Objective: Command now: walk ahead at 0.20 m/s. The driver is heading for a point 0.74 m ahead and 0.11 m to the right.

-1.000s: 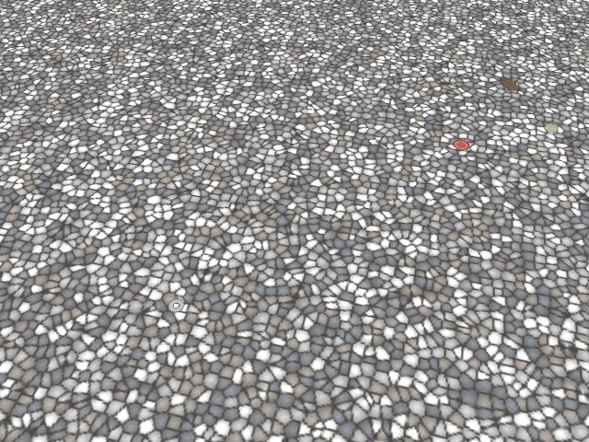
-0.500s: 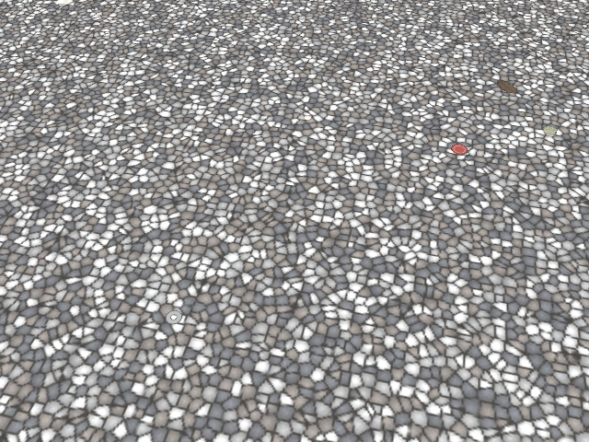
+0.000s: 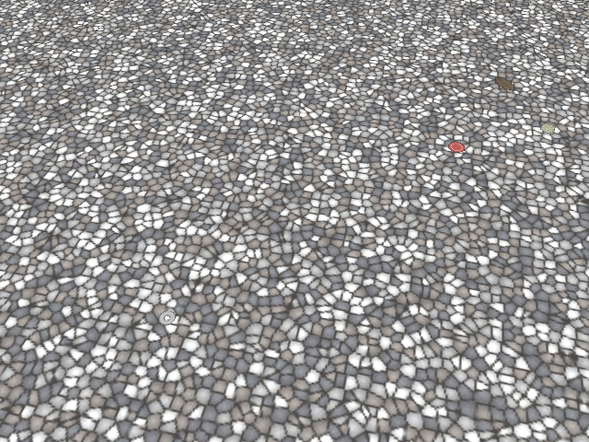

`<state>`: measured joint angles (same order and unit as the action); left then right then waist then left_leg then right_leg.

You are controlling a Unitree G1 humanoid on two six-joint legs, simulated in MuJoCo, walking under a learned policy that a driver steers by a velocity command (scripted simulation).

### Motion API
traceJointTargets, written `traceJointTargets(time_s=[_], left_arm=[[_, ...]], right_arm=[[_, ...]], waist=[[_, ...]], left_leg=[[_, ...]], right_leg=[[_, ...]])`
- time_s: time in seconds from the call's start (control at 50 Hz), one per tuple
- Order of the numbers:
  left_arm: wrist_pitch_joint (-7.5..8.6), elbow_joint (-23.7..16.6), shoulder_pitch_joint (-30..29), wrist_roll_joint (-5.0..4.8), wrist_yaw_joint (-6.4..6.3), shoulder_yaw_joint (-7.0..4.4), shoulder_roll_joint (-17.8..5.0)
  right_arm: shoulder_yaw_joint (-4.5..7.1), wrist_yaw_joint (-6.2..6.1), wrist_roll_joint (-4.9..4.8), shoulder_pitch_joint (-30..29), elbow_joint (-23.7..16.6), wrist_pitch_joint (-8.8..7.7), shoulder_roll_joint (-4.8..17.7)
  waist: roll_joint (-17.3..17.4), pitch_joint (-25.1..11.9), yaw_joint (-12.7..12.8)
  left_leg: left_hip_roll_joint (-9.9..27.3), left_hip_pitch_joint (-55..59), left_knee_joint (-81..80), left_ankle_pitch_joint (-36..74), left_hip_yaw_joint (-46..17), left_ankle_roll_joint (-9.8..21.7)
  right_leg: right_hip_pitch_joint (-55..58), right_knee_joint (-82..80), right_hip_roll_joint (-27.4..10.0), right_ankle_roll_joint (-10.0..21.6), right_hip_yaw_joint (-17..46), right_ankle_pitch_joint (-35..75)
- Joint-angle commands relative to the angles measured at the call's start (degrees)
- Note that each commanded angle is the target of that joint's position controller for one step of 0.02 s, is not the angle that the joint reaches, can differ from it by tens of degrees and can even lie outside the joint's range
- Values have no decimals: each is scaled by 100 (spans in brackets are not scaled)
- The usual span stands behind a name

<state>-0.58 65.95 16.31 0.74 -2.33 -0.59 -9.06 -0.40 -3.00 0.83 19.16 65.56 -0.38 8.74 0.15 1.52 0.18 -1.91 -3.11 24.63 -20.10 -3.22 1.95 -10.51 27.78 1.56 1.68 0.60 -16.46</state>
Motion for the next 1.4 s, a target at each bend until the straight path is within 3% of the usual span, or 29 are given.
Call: traceJointTargets(time_s=[0.02,0.04,0.08,0.14,0.16,0.18,0.2,0.22,0.28,0.38,0.44,0.46,0.5,0.58,0.7,0.78,0.84,0.88,0.92,1.0,1.04,1.06,1.08,1.1,1.14,1.16,1.2,1.24,1.4], left_arm=[[34,-276,-2,56,84,-90,-374],[99,-428,-190,97,127,-58,-232],[250,-594,-307,121,121,-36,-159],[404,-253,876,-25,98,-89,-196],[432,-182,1238,-35,74,-233,-726],[400,-61,1718,-27,67,-266,-924],[394,-64,1652,3,62,-114,-499],[400,-158,1347,31,47,-49,-384],[386,-345,700,73,-74,92,-306],[307,-279,740,-3,-99,168,-336],[260,-298,853,-65,-41,103,-348],[211,-192,1138,-43,-42,139,-49],[187,-129,1041,8,-83,105,-174],[226,-131,1027,-30,-65,69,-209],[170,-88,955,-22,-87,63,-180],[129,-54,1075,20,-49,-33,-342],[155,27,1650,1,-2,-164,-644],[220,65,1864,54,15,-227,-755],[322,44,1914,152,38,-261,-815],[440,-219,1120,74,81,-279,-855],[495,-332,747,-4,129,-256,-856],[542,-362,757,26,169,-201,-746],[545,-630,905,-19,210,-102,-322],[509,-737,806,86,261,-168,-458],[499,-830,469,72,331,-140,-338],[495,-784,572,50,331,-149,-246],[382,-701,834,93,350,-183,-240],[287,-779,639,70,370,-241,-326],[243,-1526,-1288,49,466,-195,-185]], right_arm=[[184,25,-2,844,7,5,721],[235,26,-15,1104,57,-19,844],[238,2,7,998,29,-87,783],[162,37,34,417,-121,-182,545],[139,56,1,353,-256,-209,435],[88,34,-40,612,-199,-182,214],[99,3,-43,534,-197,-119,248],[81,7,-13,477,-188,-77,138],[51,80,-14,302,-230,-22,57],[8,5,-132,424,-92,96,28],[34,28,8,318,-130,60,352],[63,46,-17,126,-79,78,430],[44,59,-30,4,-110,60,211],[71,-15,-79,95,-38,-40,310],[82,-21,-68,78,-16,-42,290],[166,33,-3,140,-18,-7,369],[146,175,72,-252,-336,-90,129],[161,247,129,-795,-701,-223,173],[245,319,66,-1031,-949,-345,351],[346,452,-70,-603,-1074,-402,344],[485,443,-75,869,-548,-363,355],[623,371,9,1730,-319,-367,670],[719,318,94,2353,-291,-379,1254],[647,311,41,1829,-314,-286,1141],[542,321,10,460,-756,-322,877],[492,320,16,268,-800,-387,785],[375,269,30,385,-700,-495,508],[341,226,28,706,-578,-569,507],[250,132,24,1064,-535,-638,458]], waist=[[602,1011,-235],[881,1198,-342],[809,1411,-240],[430,766,365],[-353,610,410],[-1165,168,541],[-891,115,399],[-503,255,252],[-452,294,-81],[-552,18,-197],[-191,161,-73],[365,526,78],[250,760,-55],[132,253,-11],[-38,213,6],[-207,377,70],[-870,1231,355],[-857,1593,477],[-672,1457,485],[-517,1018,-90],[-163,534,-792],[517,133,-1171],[1960,-339,-1140],[1456,-46,-716],[145,722,-214],[35,667,-25],[168,481,138],[245,501,149],[328,772,-110]], left_leg=[[847,-742,-1003,-2323,-1359,804],[1253,-538,-1332,-2642,-1952,1041],[1710,-459,-1192,-448,-2182,1210],[1091,-1086,-104,2185,-920,557],[380,-1560,857,1787,-149,227],[-23,-1836,2011,-263,339,-13],[68,-1817,2657,-1385,258,-54],[167,-1783,2923,-1470,165,-79],[412,-1483,2304,-831,158,-135],[257,-570,384,511,487,-180],[849,307,-95,2442,-135,-48],[874,-178,38,2349,-141,88],[784,-449,-115,2232,-116,60],[785,-137,-128,2938,-81,93],[786,-184,-221,2850,-59,121],[359,-665,110,101,167,347],[33,-2398,1223,-1047,600,365],[285,-3305,1907,-840,776,348],[515,-3917,2427,-970,548,335],[389,-2270,1470,84,738,304],[-227,327,838,668,1118,339],[242,1238,372,119,447,468],[2036,1467,-1263,-1700,-2690,951],[2289,770,-1924,-2361,-3944,1208],[2102,-296,-1769,-1532,-2478,1057],[1856,-496,-1772,-689,-1829,898],[1584,-518,-1761,559,-877,706],[1502,-268,-1772,1355,-355,626],[1343,135,-1755,3367,984,412]], right_leg=[[-1130,441,62,321,78,-1617],[-1635,961,130,287,-183,-1402],[-1870,1172,-134,243,-355,-730],[274,-230,-181,295,-65,551],[911,-415,-723,448,815,1826],[1465,-679,-1714,984,1795,3693],[1222,-738,-2118,1201,2027,4648],[962,-746,-2027,1239,1699,4803],[602,-956,-1538,947,865,4653],[549,-594,-1134,613,340,4509],[-422,-902,-688,215,291,1248],[-269,-1154,-537,195,220,730],[-9,-958,-609,188,259,1399],[486,-820,-723,168,232,2326],[598,-856,-722,146,180,2168],[424,-775,-503,473,241,-551],[536,-1530,-1386,1087,1652,-2519],[811,-1818,-2084,1491,2383,-1934],[1352,-1796,-2272,1585,2391,-821],[487,-1615,-1711,1010,1096,180],[-883,-471,-1056,667,236,1252],[-1418,1059,-603,453,-334,1478],[-2220,3337,157,172,-759,-861],[-2549,4302,65,324,67,-1264],[-2659,4407,-514,463,188,-197],[-2360,4157,-609,459,212,41],[-2028,3900,-613,390,184,228],[-2317,3797,-545,371,135,425],[-2955,1929,-374,263,-484,1529]])
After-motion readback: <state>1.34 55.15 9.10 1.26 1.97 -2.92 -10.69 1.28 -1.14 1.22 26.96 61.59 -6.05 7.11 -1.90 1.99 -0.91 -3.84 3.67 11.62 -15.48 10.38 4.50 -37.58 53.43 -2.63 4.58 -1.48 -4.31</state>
